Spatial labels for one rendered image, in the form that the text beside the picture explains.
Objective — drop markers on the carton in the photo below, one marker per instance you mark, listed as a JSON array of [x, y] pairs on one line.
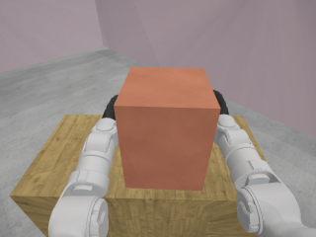
[[166, 121]]

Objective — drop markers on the pedestal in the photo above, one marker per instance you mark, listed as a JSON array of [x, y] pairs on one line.
[[132, 212]]

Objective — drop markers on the right robot forearm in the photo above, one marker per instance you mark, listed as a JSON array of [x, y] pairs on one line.
[[245, 165]]

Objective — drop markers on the right robot upper arm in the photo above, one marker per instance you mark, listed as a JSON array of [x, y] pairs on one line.
[[270, 210]]

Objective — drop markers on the left robot upper arm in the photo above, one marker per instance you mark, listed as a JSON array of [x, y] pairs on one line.
[[80, 216]]

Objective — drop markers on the robot right hand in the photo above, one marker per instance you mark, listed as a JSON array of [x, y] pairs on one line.
[[221, 102]]

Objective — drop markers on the left robot forearm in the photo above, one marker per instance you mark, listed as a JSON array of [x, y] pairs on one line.
[[91, 176]]

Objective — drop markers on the robot left hand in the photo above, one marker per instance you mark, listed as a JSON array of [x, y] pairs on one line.
[[109, 112]]

